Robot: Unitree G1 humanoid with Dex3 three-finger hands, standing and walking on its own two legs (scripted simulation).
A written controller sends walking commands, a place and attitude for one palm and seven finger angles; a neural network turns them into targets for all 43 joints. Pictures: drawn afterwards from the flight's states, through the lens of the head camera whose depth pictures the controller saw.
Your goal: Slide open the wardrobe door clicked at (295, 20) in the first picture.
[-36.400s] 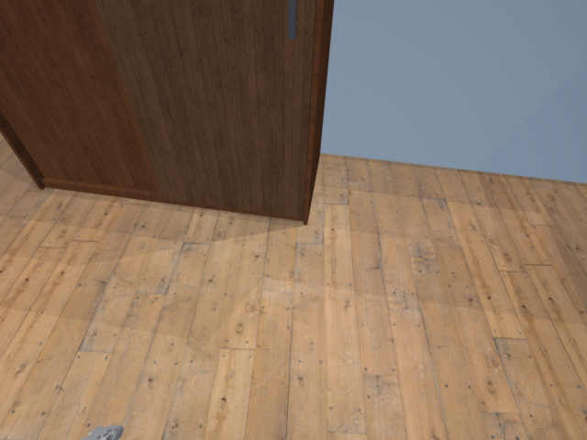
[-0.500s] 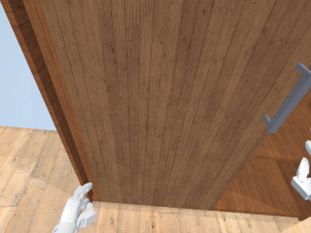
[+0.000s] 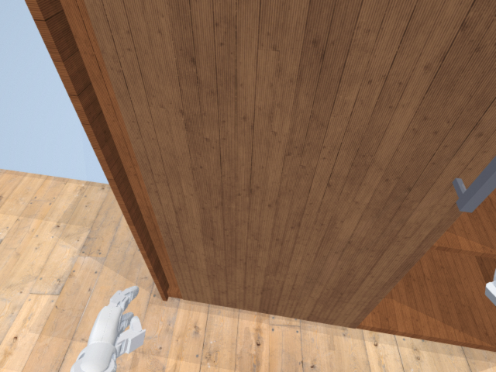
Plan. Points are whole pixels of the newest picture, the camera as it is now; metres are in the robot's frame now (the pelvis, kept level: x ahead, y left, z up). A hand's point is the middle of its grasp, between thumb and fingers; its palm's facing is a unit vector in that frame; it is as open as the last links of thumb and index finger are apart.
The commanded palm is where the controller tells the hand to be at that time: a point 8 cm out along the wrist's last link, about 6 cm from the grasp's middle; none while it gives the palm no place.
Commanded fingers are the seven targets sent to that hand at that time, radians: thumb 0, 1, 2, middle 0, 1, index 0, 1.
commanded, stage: step back with the hand held close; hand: right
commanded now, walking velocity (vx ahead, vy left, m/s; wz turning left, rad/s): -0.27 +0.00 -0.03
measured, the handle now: (495, 155) +0.40 -0.35 +0.18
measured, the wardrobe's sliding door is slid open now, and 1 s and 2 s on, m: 0.58 0.58 0.58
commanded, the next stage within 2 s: stop stepping back and stand still in 0.68 s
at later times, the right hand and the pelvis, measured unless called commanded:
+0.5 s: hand out of the picture +0.07 -0.34 +0.17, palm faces +0.49 +0.78 -0.40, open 7.5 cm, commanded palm +0.02 -0.37 +0.18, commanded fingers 0.00 -0.90 -0.90 0.20 0.30 0.20 0.30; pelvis -0.10 -0.07 -0.01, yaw -3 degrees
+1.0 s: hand out of the picture -0.05 -0.44 +0.18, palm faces +0.45 +0.85 -0.29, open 7.5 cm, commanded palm -0.12 -0.46 +0.18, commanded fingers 0.00 -0.90 -0.90 0.20 0.30 0.20 0.30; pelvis -0.26 -0.16 +0.00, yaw -1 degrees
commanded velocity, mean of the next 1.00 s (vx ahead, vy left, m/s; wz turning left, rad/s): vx -0.17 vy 0.05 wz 0.02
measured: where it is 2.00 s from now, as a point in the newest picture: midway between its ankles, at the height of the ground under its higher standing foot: outside the picture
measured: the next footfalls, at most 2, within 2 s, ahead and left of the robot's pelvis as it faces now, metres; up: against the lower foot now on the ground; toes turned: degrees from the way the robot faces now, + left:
left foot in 0.74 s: -0.15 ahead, +0.04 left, +0.00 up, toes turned +0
right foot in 0.86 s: -0.06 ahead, -0.20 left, +0.00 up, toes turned -1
